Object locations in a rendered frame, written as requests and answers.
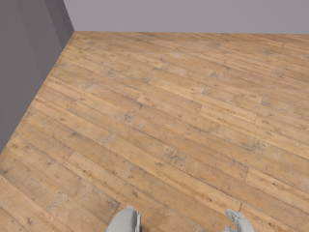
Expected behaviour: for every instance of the robot left thigh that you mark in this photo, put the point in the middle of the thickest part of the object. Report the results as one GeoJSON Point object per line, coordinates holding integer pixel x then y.
{"type": "Point", "coordinates": [126, 220]}

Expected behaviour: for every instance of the robot left shin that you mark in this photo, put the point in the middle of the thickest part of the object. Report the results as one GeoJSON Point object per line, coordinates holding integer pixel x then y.
{"type": "Point", "coordinates": [130, 208]}

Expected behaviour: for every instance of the right robot hand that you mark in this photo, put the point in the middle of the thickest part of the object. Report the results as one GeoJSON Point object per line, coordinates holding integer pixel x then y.
{"type": "Point", "coordinates": [243, 225]}

